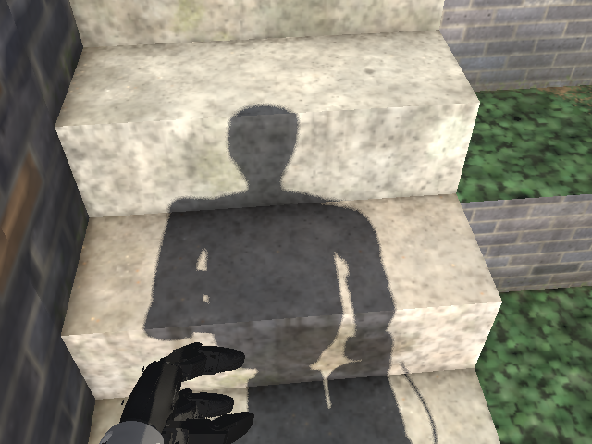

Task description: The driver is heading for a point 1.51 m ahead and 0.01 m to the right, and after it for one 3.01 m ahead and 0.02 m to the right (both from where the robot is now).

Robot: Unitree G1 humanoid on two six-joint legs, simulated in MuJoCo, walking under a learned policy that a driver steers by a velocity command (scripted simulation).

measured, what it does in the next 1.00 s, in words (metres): climbs: left foot 0.19 m higher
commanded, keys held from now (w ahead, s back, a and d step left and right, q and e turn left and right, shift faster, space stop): w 1.00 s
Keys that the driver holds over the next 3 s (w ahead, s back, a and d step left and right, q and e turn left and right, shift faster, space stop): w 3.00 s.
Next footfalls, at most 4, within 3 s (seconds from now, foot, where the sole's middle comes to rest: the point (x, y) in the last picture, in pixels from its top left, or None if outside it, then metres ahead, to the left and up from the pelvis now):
0.54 left None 0.38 0.07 -0.42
1.04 right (336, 251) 0.66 -0.09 -0.22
1.54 left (178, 74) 0.91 0.15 -0.03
2.08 right None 1.15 -0.10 0.17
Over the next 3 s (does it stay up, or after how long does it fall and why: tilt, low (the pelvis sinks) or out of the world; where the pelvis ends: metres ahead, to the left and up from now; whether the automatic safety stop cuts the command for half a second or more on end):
stays up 1.40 0.00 1.12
